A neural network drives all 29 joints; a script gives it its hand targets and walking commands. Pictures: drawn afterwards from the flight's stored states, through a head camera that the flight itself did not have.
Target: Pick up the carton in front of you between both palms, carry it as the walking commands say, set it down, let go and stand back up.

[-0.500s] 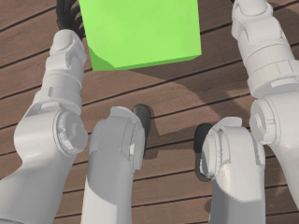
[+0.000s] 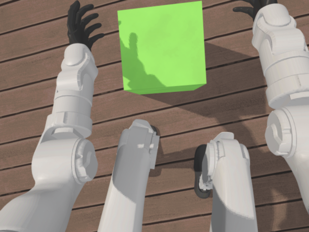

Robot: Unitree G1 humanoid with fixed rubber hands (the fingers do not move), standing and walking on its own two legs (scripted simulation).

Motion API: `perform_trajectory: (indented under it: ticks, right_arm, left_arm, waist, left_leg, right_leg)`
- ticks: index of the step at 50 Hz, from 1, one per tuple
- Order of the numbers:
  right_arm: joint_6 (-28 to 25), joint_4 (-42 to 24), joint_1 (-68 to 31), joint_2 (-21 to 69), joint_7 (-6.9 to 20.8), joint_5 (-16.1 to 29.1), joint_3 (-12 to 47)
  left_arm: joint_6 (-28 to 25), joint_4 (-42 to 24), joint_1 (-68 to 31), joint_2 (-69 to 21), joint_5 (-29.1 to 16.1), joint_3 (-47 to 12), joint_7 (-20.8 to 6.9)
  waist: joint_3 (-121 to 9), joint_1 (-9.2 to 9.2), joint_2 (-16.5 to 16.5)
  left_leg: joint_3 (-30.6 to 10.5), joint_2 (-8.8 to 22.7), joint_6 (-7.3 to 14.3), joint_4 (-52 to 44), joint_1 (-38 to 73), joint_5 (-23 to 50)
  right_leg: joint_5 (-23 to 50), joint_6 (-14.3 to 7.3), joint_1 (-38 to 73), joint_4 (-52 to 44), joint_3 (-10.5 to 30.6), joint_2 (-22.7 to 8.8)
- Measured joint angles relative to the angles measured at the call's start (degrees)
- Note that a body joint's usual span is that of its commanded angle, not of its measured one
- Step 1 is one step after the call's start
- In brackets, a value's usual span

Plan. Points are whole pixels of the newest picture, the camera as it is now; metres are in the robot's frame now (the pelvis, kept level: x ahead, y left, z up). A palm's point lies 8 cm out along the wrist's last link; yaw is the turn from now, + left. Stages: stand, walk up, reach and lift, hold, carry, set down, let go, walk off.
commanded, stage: set down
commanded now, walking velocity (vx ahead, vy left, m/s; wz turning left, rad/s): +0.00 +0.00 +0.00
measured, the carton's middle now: (163, 58) +0.51 +0.08 -0.31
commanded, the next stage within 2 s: let go in 0.66 s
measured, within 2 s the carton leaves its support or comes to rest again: neither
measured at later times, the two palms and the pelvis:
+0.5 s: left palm (30, 7) +0.49 +0.26 +0.03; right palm out of the picture +0.59 -0.13 +0.04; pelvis +0.02 +0.00 +0.12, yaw +0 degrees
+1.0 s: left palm out of the picture +0.43 +0.26 +0.15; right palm out of the picture +0.50 -0.16 +0.15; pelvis +0.06 +0.01 +0.25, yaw -2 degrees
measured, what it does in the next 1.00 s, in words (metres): rises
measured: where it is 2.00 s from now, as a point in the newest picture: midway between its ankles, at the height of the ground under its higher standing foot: (173, 169)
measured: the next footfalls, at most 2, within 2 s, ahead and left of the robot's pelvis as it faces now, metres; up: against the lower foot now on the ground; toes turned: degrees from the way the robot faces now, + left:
none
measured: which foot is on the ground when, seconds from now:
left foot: down 0.00-1.00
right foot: down 0.00-1.00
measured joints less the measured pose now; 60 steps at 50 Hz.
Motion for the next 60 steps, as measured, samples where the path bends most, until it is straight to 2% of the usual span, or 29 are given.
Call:
perform_trajectory:
  ticks: [4,8,16,19,32,40,46,51,55,60]
  right_arm:
    - [-0.6,3.1,-0.3,-0.3,1.1,-0.7,-1.5]
    - [-0.8,2.3,-0.2,-1.1,2.2,-0.9,-1.8]
    - [2.1,-7.1,5.1,-0.2,2.4,-1.7,-0.7]
    - [3.3,-8.3,6.5,0.3,2.4,-2.5,-1.2]
    - [2.6,-6.4,9.6,2.2,4.3,-5.4,-3.5]
    - [1.8,-7.0,13.0,4.3,4.0,-8.0,-6.6]
    - [0.4,-13.8,25.7,9.9,0.5,-11.1,-9.6]
    - [-1.2,-22.3,40.3,13.9,-2.2,-10.4,-9.0]
    - [-2.9,-25.1,48.7,14.4,-2.2,-9.3,-7.4]
    - [-5.5,-26.1,57.5,14.2,-0.7,-9.1,-5.9]
  left_arm:
    - [0.1,1.7,0.2,-0.2,1.6,1.3,-0.6]
    - [0.4,0.9,0.3,-0.7,2.3,2.2,-0.9]
    - [2.7,-6.8,5.5,-1.3,2.3,2.8,-1.7]
    - [3.7,-7.9,6.9,-1.1,2.1,3.0,-2.3]
    - [3.1,-6.7,10.9,-2.3,4.5,4.3,-4.7]
    - [2.3,-7.8,14.3,-2.9,7.9,5.0,-6.7]
    - [0.9,-10.3,23.8,-2.9,11.3,2.1,-11.0]
    - [-0.4,-14.1,35.1,-1.8,12.2,-2.5,-14.0]
    - [-1.7,-15.4,42.3,-0.5,10.8,-5.8,-15.0]
    - [-3.5,-18.5,52.0,-0.1,9.1,-9.5,-14.9]
  waist:
    - [-3.5,-0.16,-0.2]
    - [-5.2,-0.04,0.0]
    - [-7.8,0.0,0.4]
    - [-8.7,-0.09,0.4]
    - [-12.6,-0.16,-0.4]
    - [-11.9,-0.62,-0.3]
    - [-12.2,-1.81,0.2]
    - [-11.3,-2.53,1.5]
    - [-10.6,-2.64,2.4]
    - [-9.9,-2.69,2.9]
  left_leg:
    - [-0.4,0.1,-0.1,-4.0,1.4,0.8]
    - [-0.4,0.4,0.0,-7.2,2.6,1.3]
    - [0.0,1.0,0.3,-14.7,7.1,2.3]
    - [0.1,1.0,0.3,-18.3,9.9,2.9]
    - [-0.4,1.2,0.2,-33.9,22.5,6.5]
    - [-0.6,1.4,0.5,-43.9,31.8,9.4]
    - [-0.7,1.7,1.2,-50.8,40.4,10.6]
    - [-0.4,1.8,2.1,-56.3,50.1,11.0]
    - [0.1,1.4,2.8,-60.1,57.9,11.2]
    - [0.4,0.6,3.3,-64.4,67.9,11.3]
  right_leg:
    - [1.2,-0.2,1.2,-4.3,-0.1,0.0]
    - [2.2,-0.2,2.2,-7.6,0.0,0.2]
    - [4.0,-0.1,6.2,-15.3,0.7,0.5]
    - [4.7,-0.2,8.8,-18.8,1.0,0.4]
    - [8.9,-0.6,21.1,-34.8,1.2,0.0]
    - [12.3,-0.4,30.5,-45.4,1.3,-0.2]
    - [14.3,0.0,39.6,-53.7,1.5,-0.3]
    - [15.6,0.5,49.9,-60.8,2.0,-0.4]
    - [16.2,1.0,58.0,-65.2,2.6,-1.0]
    - [16.3,1.2,68.2,-69.8,3.0,-2.1]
